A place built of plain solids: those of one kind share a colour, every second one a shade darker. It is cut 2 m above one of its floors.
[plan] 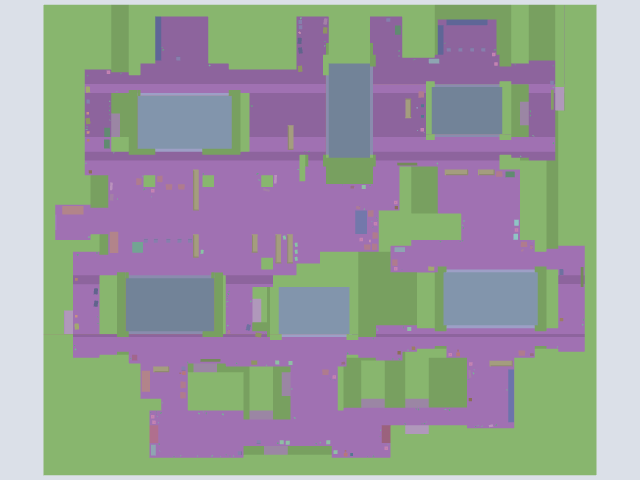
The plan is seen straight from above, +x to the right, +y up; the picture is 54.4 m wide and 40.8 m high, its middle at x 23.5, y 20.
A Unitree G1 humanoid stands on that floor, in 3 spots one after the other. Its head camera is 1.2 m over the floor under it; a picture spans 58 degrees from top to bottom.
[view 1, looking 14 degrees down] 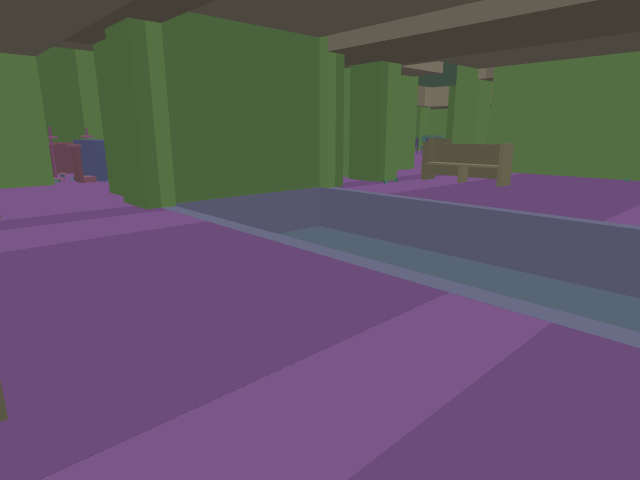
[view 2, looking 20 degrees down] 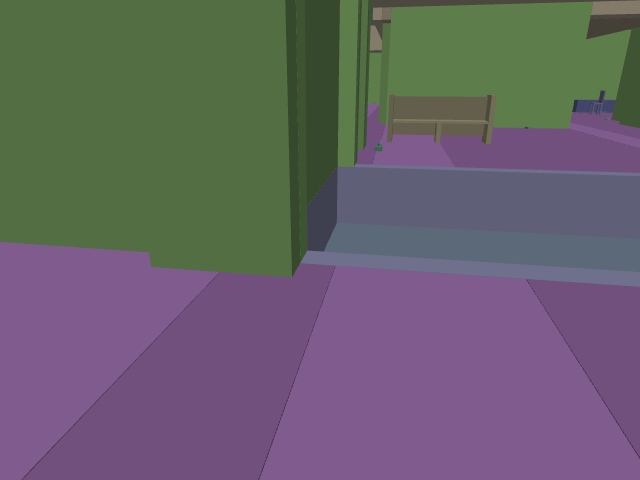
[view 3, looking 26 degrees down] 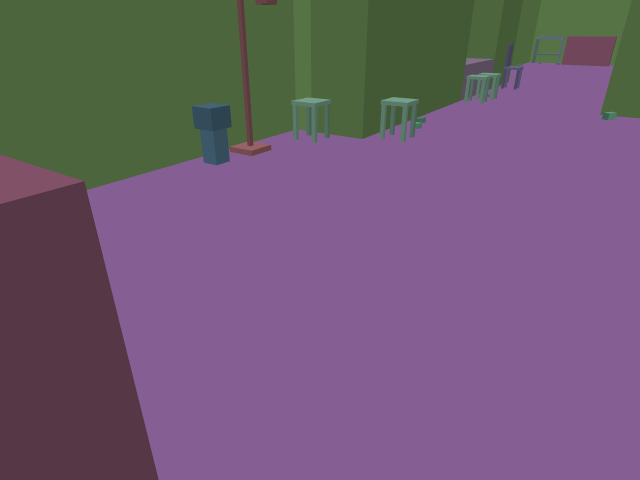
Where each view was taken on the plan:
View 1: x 30.88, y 34.12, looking -133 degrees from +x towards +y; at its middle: floor_old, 8.65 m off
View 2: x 30.75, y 27.88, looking -170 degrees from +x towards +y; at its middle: floor_band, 5.37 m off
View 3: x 29.12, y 5.00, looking -146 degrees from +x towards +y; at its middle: floor_strip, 2.74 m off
